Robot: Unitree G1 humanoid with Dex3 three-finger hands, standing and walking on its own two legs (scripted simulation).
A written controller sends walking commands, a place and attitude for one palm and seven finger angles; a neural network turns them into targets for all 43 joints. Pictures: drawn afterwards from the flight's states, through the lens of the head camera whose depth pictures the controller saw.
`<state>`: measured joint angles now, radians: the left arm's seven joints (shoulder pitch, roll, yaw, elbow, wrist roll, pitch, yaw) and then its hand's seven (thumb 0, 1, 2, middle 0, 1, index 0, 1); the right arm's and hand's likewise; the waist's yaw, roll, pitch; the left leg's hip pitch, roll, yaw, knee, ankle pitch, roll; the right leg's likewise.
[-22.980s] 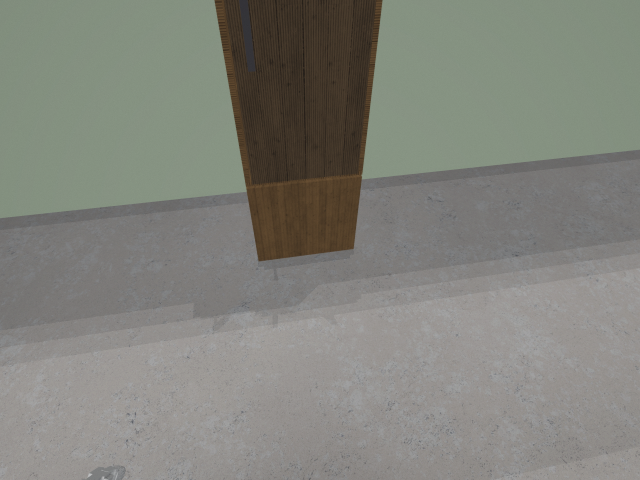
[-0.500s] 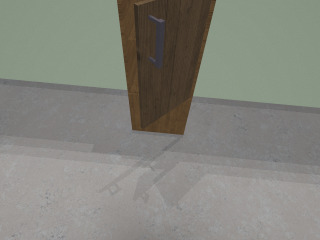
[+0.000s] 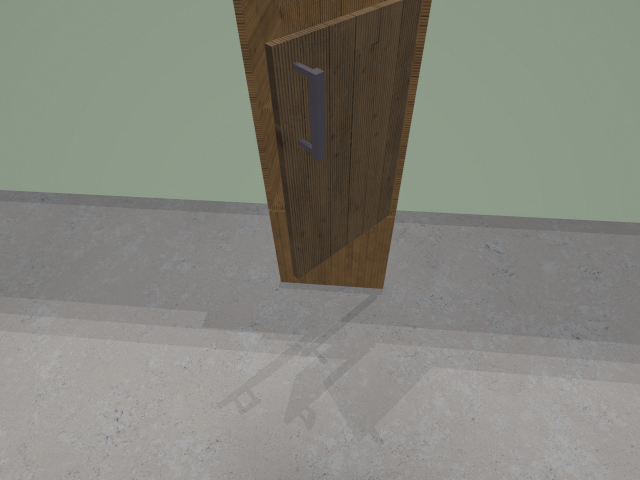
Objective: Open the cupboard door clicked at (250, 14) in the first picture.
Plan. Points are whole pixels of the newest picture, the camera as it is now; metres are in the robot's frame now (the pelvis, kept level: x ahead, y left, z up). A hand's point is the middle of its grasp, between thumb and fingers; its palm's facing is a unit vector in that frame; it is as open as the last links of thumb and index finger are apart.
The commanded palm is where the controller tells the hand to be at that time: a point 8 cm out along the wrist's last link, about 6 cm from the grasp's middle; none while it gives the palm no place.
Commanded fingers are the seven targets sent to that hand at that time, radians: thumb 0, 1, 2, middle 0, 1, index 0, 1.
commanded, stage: let the arm hang, fingers relaxed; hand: left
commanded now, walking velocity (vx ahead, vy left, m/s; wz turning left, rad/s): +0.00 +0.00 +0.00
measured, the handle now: (310, 113) +0.66 +0.06 +0.12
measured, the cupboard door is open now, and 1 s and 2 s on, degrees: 47 47 47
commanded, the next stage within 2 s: look to check the result in 0.22 s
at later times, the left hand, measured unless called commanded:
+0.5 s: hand out of the picture +0.10 +0.23 -0.15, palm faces -0.03 -0.94 -0.35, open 7.4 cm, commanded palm none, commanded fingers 0.00 0.90 0.90 -0.20 -0.30 -0.20 -0.30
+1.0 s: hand out of the picture +0.12 +0.21 -0.15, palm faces -0.03 -0.94 -0.33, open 7.4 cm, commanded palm none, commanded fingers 0.00 0.90 0.90 -0.20 -0.30 -0.20 -0.30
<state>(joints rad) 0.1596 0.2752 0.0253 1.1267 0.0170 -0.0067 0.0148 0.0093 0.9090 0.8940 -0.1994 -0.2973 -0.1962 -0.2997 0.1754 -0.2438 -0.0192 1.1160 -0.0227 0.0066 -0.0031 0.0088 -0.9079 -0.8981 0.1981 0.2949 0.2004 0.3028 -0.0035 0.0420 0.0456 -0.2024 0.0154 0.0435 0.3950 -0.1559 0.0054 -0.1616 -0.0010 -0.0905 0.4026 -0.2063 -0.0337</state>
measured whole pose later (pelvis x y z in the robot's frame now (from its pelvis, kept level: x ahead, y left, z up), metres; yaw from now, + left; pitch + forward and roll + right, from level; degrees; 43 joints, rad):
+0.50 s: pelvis +0.03 -0.02 +0.00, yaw -1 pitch -1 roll +0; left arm 0.11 0.31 0.01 1.14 0.01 -0.02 0.01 0.01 0.91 0.89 -0.20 -0.30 -0.20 -0.30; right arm 0.12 -0.32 -0.01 1.13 -0.02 0.01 0.00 0.01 -0.91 -0.90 0.20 0.29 0.20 0.30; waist -0.01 0.03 0.07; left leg -0.14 0.04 0.05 0.31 -0.15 -0.02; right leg -0.10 0.03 -0.09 0.31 -0.20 -0.05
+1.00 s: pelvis +0.04 -0.02 +0.00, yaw -1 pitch -1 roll +0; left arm 0.12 0.29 0.01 1.13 0.01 -0.02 0.02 0.01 0.91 0.89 -0.20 -0.30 -0.20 -0.30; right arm 0.12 -0.30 -0.01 1.12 -0.02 0.01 -0.01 0.01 -0.91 -0.90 0.20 0.29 0.20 0.30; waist -0.01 0.03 0.06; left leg -0.11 0.05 0.06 0.31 -0.18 -0.03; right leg -0.07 0.04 -0.07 0.29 -0.21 -0.06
